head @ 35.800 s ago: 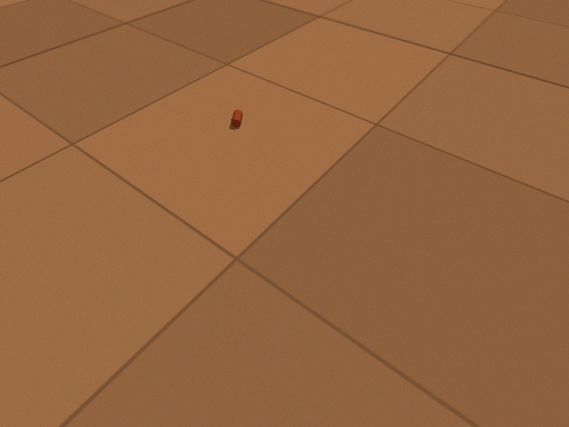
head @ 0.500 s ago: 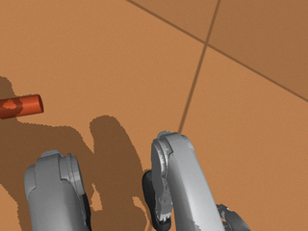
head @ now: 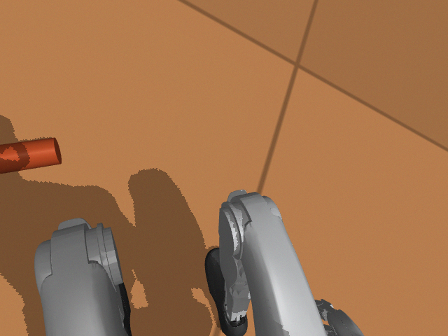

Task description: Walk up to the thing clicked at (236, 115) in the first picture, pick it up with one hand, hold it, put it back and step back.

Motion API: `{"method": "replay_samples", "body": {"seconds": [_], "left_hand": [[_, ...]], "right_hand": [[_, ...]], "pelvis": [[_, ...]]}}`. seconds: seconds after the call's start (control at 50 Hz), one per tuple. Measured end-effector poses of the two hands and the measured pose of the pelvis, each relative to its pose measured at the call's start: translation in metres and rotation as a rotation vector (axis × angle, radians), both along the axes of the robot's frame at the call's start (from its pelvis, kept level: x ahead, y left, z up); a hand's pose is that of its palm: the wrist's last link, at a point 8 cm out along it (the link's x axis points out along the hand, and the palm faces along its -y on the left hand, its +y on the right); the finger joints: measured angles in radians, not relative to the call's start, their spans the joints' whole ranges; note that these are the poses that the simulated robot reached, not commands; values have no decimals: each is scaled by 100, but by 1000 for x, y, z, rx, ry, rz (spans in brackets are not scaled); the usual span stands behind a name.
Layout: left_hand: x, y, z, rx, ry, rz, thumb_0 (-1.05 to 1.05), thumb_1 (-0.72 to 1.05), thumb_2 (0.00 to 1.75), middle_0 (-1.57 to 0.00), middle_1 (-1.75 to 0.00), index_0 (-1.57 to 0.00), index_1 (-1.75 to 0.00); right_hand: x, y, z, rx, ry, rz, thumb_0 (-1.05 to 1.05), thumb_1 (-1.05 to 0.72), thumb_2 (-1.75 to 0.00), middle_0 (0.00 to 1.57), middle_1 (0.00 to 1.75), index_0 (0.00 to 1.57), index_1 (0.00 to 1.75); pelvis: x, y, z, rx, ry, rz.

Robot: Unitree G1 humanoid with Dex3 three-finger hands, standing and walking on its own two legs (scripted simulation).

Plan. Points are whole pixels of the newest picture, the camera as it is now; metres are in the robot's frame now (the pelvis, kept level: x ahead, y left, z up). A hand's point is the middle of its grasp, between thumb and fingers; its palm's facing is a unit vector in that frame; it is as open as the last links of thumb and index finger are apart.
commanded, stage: rise first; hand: left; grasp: from above
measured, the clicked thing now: (28, 155) +0.47 +0.30 -0.29
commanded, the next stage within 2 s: approach in 0.12 s
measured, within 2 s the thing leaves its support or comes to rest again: neither
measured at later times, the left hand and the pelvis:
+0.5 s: hand out of the picture +0.46 +0.31 -0.17, palm faces -0.42 -0.06 -0.91, open 13.3 cm; pelvis +0.00 +0.00 +0.00, yaw +0 degrees
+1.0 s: hand out of the picture +0.45 +0.33 -0.18, palm faces -0.49 -0.11 -0.86, open 13.3 cm; pelvis +0.00 +0.00 -0.01, yaw +0 degrees
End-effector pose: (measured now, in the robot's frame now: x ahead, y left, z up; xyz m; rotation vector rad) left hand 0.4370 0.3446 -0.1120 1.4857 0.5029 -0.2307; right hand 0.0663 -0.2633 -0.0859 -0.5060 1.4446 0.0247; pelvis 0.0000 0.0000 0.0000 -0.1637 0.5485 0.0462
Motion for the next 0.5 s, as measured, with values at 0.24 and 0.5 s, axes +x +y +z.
{"method": "replay_samples", "body": {"seconds": [0.24,0.5], "left_hand": [[1,-3,2,0,-6,7,0,-38,87,-23,-87,-23,-87],[28,-38,3,-7,-41,-75,0,-39,88,-21,-92,-22,-91]], "right_hand": [[2,0,-3,8,-17,11,0,-91,-90,21,30,20,30],[-3,0,2,-2,-8,3,0,-91,-90,21,30,20,30]], "pelvis": [[-2,-1,-1,4,-2,-1],[0,-1,1,8,17,-1]]}}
